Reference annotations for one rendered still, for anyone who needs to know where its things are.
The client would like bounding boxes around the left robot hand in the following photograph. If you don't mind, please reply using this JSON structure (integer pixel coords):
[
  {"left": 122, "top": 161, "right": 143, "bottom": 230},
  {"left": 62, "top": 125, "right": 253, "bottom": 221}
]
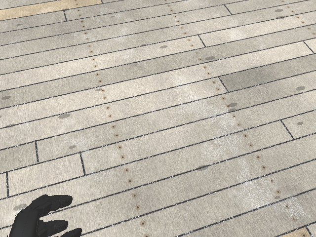
[{"left": 7, "top": 195, "right": 82, "bottom": 237}]

